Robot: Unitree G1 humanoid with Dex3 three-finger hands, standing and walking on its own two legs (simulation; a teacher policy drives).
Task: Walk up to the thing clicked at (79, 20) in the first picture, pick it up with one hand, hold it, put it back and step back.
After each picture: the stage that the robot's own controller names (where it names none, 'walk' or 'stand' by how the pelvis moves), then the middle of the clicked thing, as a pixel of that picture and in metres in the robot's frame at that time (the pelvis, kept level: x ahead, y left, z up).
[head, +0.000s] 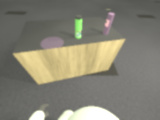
stand; (78, 27) +0.93 +0.19 +0.06
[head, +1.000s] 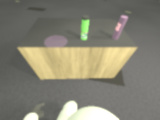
walk; (84, 28) +0.87 +0.15 +0.08
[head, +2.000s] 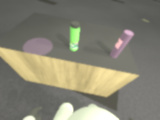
walk; (74, 37) +0.62 +0.19 +0.09
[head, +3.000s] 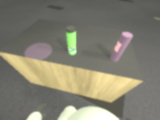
stand; (71, 41) +0.58 +0.20 +0.09
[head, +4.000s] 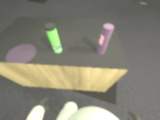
stand; (54, 39) +0.55 +0.33 +0.08
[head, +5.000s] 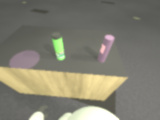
stand; (58, 47) +0.53 +0.30 +0.06
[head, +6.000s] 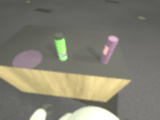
stand; (61, 48) +0.53 +0.29 +0.06
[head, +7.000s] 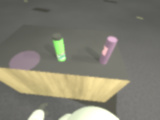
stand; (59, 48) +0.52 +0.28 +0.06
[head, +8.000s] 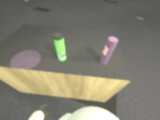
rise first; (60, 48) +0.52 +0.28 +0.06
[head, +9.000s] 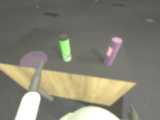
rise first; (65, 49) +0.53 +0.27 +0.07
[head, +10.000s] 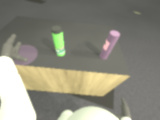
go down; (58, 42) +0.55 +0.25 +0.08
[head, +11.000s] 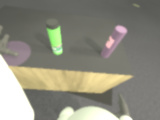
go down; (55, 39) +0.52 +0.25 +0.10
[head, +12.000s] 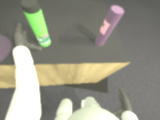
close in; (39, 27) +0.53 +0.27 +0.14
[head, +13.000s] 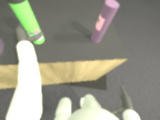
lift; (29, 22) +0.56 +0.29 +0.15
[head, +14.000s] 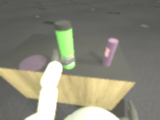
lift; (66, 48) +0.32 +0.15 +0.28
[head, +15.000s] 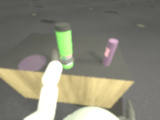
hold; (65, 48) +0.35 +0.17 +0.26
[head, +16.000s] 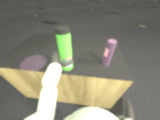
hold; (65, 50) +0.34 +0.16 +0.25
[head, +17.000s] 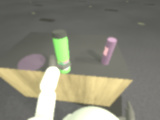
hold; (62, 53) +0.33 +0.18 +0.22
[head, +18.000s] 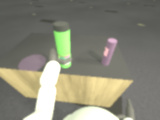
crouch; (63, 47) +0.34 +0.17 +0.26
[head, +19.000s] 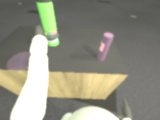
crouch; (49, 23) +0.48 +0.25 +0.30
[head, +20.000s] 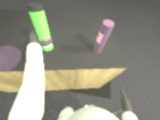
lower; (42, 30) +0.52 +0.26 +0.17
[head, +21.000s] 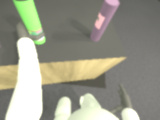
lower; (31, 21) +0.56 +0.27 +0.15
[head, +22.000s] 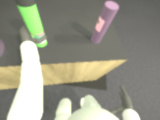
lower; (34, 25) +0.54 +0.27 +0.14
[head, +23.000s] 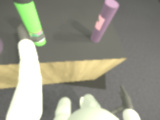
lower; (32, 23) +0.55 +0.27 +0.15
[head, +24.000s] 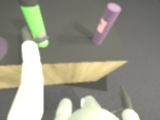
open; (36, 25) +0.54 +0.27 +0.14
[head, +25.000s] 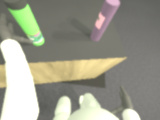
rise; (29, 25) +0.53 +0.28 +0.14
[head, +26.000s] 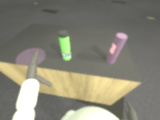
sink last; (65, 46) +0.51 +0.25 +0.10
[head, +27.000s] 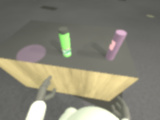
stand; (65, 43) +0.54 +0.25 +0.10
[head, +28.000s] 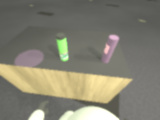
stand; (62, 48) +0.53 +0.26 +0.08
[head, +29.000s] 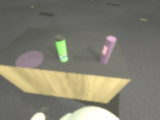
stand; (61, 49) +0.53 +0.27 +0.06
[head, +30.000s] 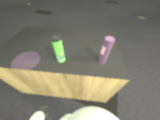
stand; (58, 49) +0.51 +0.29 +0.06
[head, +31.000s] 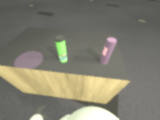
stand; (61, 50) +0.53 +0.27 +0.06
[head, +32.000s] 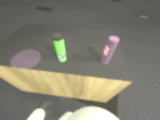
stand; (60, 49) +0.50 +0.28 +0.07
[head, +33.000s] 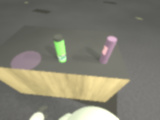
walk; (60, 49) +0.51 +0.27 +0.06
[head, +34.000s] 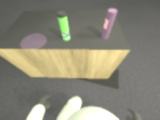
walk; (64, 27) +0.70 +0.30 +0.08
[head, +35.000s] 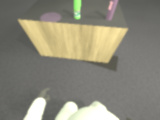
walk; (77, 6) +1.09 +0.25 +0.10
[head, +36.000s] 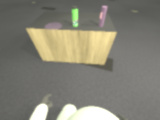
walk; (74, 16) +1.23 +0.26 +0.08
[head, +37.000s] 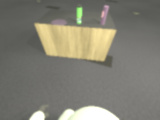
stand; (79, 14) +1.38 +0.25 +0.07
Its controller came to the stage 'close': yes
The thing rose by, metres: 0.24
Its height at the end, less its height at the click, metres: +0.00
